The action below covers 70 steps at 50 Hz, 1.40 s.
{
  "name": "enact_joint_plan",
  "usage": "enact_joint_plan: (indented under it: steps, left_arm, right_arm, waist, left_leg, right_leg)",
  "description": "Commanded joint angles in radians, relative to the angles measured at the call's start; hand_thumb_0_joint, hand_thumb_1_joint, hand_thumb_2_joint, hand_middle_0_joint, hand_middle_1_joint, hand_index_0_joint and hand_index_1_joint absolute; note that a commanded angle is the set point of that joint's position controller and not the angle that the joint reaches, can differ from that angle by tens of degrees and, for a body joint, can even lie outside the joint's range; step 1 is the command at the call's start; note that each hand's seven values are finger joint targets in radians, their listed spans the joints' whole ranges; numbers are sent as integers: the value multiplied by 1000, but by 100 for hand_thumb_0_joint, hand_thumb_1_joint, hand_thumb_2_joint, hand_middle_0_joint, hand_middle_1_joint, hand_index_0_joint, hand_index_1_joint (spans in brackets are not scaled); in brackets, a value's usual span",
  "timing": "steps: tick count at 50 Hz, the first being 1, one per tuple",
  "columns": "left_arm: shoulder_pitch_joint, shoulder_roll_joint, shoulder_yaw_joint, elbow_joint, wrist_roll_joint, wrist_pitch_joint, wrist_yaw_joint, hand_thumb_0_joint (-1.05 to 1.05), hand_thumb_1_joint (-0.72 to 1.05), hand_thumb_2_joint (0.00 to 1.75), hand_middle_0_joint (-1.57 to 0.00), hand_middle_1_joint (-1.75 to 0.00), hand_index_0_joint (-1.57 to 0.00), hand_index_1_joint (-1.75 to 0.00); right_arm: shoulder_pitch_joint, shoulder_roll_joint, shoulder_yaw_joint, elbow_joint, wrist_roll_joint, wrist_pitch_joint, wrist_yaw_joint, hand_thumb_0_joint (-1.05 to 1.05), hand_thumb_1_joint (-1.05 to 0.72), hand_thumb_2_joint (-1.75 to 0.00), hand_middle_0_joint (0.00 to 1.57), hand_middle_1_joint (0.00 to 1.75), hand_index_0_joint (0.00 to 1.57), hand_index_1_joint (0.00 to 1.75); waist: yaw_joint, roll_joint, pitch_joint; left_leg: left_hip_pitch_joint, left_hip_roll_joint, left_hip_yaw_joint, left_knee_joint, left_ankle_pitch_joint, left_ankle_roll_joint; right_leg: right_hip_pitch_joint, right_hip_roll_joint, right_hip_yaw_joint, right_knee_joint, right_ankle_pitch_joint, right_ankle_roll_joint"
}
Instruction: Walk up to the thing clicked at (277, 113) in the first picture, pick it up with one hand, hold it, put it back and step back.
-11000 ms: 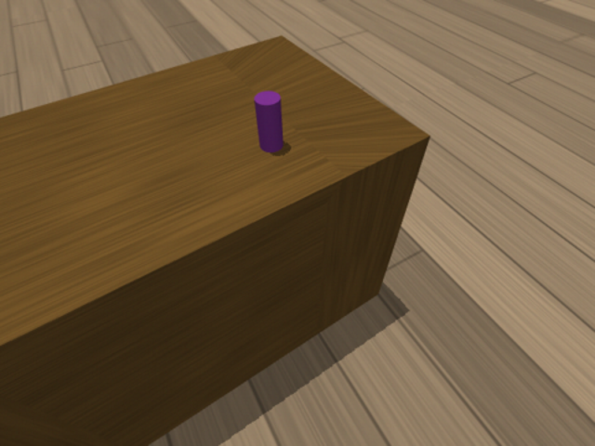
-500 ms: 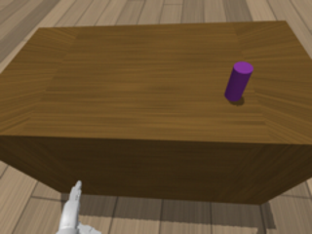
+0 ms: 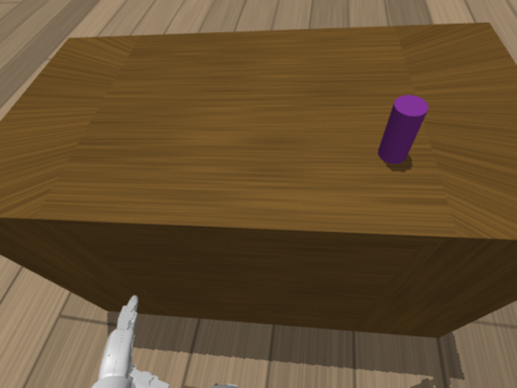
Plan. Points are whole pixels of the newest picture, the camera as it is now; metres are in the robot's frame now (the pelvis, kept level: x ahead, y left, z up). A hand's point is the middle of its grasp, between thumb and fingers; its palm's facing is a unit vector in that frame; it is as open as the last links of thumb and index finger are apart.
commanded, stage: go down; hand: right
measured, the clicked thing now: (400, 131) +0.54 -0.18 +0.05
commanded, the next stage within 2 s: approach in 0.46 s
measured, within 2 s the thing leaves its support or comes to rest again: neither
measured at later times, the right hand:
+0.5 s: hand out of the picture +0.43 -0.37 +0.19, palm faces +0.20 +0.98 +0.01, open 17.7 cm
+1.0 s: hand (483, 152) +0.46 -0.28 +0.08, palm faces +0.09 +1.00 +0.05, open 17.6 cm
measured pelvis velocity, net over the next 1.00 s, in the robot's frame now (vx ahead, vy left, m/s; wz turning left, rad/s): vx -0.01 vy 0.01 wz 0.01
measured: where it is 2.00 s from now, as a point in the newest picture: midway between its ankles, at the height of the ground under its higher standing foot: outside the picture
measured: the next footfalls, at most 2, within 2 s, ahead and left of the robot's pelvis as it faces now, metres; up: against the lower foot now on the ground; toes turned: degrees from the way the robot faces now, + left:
none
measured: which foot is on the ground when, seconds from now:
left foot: down 0.00-1.00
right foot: down 0.00-1.00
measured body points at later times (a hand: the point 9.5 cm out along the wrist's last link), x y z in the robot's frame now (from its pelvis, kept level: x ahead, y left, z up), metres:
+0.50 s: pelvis +0.00 +0.00 +0.00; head +0.07 -0.02 +0.44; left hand +0.14 +0.27 -0.07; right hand +0.42 -0.42 +0.19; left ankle -0.01 +0.15 -0.72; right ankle -0.01 -0.11 -0.72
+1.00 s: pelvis -0.01 +0.01 -0.02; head +0.08 -0.03 +0.42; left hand +0.14 +0.26 -0.07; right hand +0.45 -0.34 +0.08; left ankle -0.01 +0.15 -0.72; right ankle -0.01 -0.11 -0.72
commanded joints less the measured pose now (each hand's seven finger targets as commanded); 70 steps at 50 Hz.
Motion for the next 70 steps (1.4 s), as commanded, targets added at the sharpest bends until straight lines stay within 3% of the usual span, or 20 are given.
enact_joint_plan:
  steps: [1,6,12,17,24,26,31,36,41,44,47,49,54,56,59,61,62,65,68,70]
  left_arm:
    - [-6,163,68,-79,4,-49,15,0,-56,7,-5,-5,-4,-6]
    - [-62,178,71,-148,8,-60,14,0,-56,6,-5,-5,-4,-6]
    - [57,154,55,-115,8,-44,13,0,-56,6,-5,-5,-4,-6]
    - [-35,166,71,-130,8,-53,9,0,-56,6,-5,-5,-4,-6]
    - [-5,160,51,-147,7,-48,7,0,-56,6,-5,-5,-4,-6]
    - [2,193,87,-161,7,-47,13,0,-56,6,-5,-5,-4,-6]
    - [-2,151,61,-115,7,-45,5,0,-57,5,-5,-5,-4,-6]
    - [-85,147,52,-191,7,-63,0,0,-56,5,-6,-6,-5,-6]
    - [15,156,64,-178,16,-56,-6,0,-56,5,-6,-6,-5,-6]
    - [44,126,52,-146,22,-48,-22,0,-55,5,-6,-6,-5,-6]
    - [21,157,97,-219,29,-45,-35,0,-54,4,-6,-6,-6,-6]
    - [24,150,99,-269,36,-39,-48,0,-54,4,-6,-6,-6,-6]
    - [-42,207,171,-390,46,-20,-66,0,-56,5,-6,-6,-6,-6]
    - [-29,167,146,-416,48,-6,-75,0,-56,5,-6,-6,-6,-6]
    - [30,126,104,-420,50,23,-101,0,-55,5,-6,-6,-6,-6]
    - [-14,161,142,-495,49,33,-102,0,-56,5,-6,-6,-6,-6]
    - [10,152,131,-482,54,40,-104,0,-55,5,-6,-6,-6,-6]
    - [85,123,124,-422,44,69,-130,0,-54,4,-6,-6,-6,-6]
    - [10,163,178,-529,43,67,-131,0,-54,4,-6,-6,-6,-6]
    - [98,130,169,-456,39,71,-141,0,-54,4,-6,-6,-7,-6]
  right_arm:
    - [-400,-391,-42,-202,28,-67,6,0,61,-4,4,5,5,5]
    - [-427,-383,-27,-165,19,-60,1,0,61,-5,4,5,4,5]
    - [-416,-411,-49,-204,19,-60,0,0,61,-4,4,5,5,5]
    - [-407,-377,-21,-114,3,-49,-4,0,61,-4,4,6,4,5]
    - [-437,-417,-40,-150,3,-68,8,0,61,-5,4,6,4,6]
    - [-436,-440,-58,-189,11,-67,11,0,61,-4,4,5,5,5]
    - [-429,-385,-34,-197,14,-70,9,0,60,-4,4,5,4,5]
    - [-393,-225,50,-128,22,-77,4,0,60,-5,4,5,4,5]
    - [-407,-158,59,-145,44,-118,-9,0,58,-5,4,5,4,5]
    - [-387,-113,65,-129,42,-149,-45,0,56,-5,4,5,4,5]
    - [-422,-108,54,-154,29,-196,-101,0,56,-6,4,5,4,5]
    - [-503,-125,34,-286,19,-239,-140,0,56,-6,4,5,4,5]
    - [-491,-114,3,-268,-7,-289,-227,0,61,-3,4,4,4,4]
    - [-604,-78,28,-337,-17,-310,-268,0,61,-3,4,4,4,4]
    - [-463,-17,26,-186,-45,-296,-318,0,61,-4,3,5,3,5]
    - [-630,-136,-6,-392,-76,-318,-353,0,61,-4,3,5,3,5]
    - [-613,-127,-6,-342,-90,-311,-364,0,61,-3,3,5,3,5]
    - [-387,98,80,-49,-89,-269,-381,0,61,-4,2,5,3,5]
    - [-564,-43,22,-260,-110,-287,-401,0,61,-4,3,5,3,5]
    - [-457,135,99,-83,-95,-267,-387,0,61,-5,2,5,3,5]
  waist:
    - [-9,-250,-378]
    - [3,-218,-352]
    - [-14,-254,-404]
    - [4,-191,-305]
    - [-3,-216,-411]
    - [-6,-253,-437]
    - [-1,-230,-386]
    - [32,-166,-337]
    - [59,-174,-393]
    - [64,-186,-362]
    - [79,-186,-374]
    - [64,-251,-478]
    - [73,-242,-595]
    - [67,-277,-631]
    - [64,-235,-616]
    - [42,-303,-767]
    - [42,-296,-742]
    - [82,-172,-419]
    - [75,-228,-563]
    - [119,-142,-365]
  left_leg:
    - [61,-36,8,-32,296,56]
    - [42,-40,21,-38,230,57]
    - [50,-42,18,-23,314,55]
    - [45,-36,9,-24,286,55]
    - [66,-34,7,-2,309,53]
    - [51,-37,12,-4,304,54]
    - [31,-38,9,1,300,53]
    - [-9,-39,9,8,237,50]
    - [-76,-40,13,52,277,44]
    - [-120,-41,8,87,280,44]
    - [-173,-43,8,117,230,46]
    - [-162,-39,-3,142,236,47]
    - [-169,-42,3,205,262,46]
    - [-180,-49,8,216,239,50]
    - [-152,-51,9,228,283,46]
    - [-66,-43,-3,248,343,43]
    - [-80,-47,2,254,344,44]
    - [-180,-58,20,224,242,45]
    - [-147,-50,0,239,256,44]
    - [-239,-59,16,231,173,46]
  right_leg:
    - [299,13,10,-57,452,5]
    - [268,7,17,-72,366,5]
    - [332,8,15,-40,531,11]
    - [210,17,5,-54,378,-3]
    - [246,18,8,-32,407,-2]
    - [302,14,12,-31,441,3]
    - [249,15,11,-25,428,0]
    - [204,11,10,-26,312,-8]
    - [250,5,21,26,410,-4]
    - [185,9,16,58,416,-3]
    - [160,3,21,78,372,1]
    - [174,8,15,104,360,3]
    - [159,3,27,167,403,6]
    - [179,-2,30,179,413,11]
    - [117,4,25,200,429,8]
    - [139,9,9,207,439,10]
    - [136,5,10,211,453,15]
    - [-9,3,17,169,314,7]
    - [26,-1,4,187,298,-1]
    - [-48,-4,14,174,212,-6]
